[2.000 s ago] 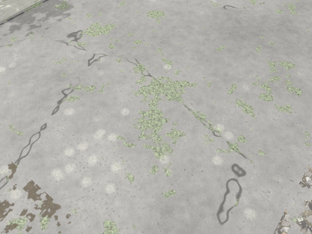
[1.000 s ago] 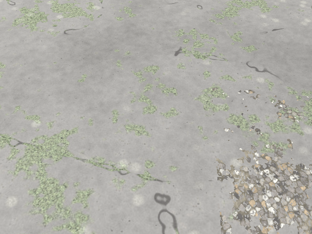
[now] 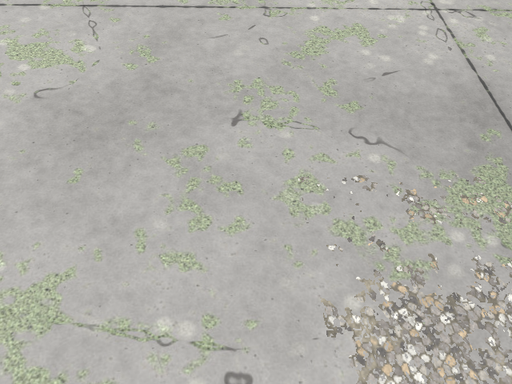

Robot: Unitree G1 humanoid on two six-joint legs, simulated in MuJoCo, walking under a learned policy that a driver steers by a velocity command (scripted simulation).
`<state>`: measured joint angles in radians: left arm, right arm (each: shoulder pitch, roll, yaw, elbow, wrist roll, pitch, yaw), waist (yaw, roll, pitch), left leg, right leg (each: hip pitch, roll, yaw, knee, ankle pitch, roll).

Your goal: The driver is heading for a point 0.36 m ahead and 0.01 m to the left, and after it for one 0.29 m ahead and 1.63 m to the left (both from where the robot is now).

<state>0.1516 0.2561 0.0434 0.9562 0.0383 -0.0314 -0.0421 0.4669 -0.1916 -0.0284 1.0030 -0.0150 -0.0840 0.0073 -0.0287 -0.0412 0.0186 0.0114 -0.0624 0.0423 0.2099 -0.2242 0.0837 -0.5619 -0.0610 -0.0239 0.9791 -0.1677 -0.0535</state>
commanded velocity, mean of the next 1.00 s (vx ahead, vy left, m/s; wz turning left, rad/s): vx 0.21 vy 0.00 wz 0.33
